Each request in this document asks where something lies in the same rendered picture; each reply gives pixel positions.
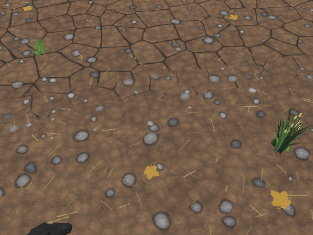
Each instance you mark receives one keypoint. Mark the robot left hand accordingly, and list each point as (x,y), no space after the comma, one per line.
(61,228)

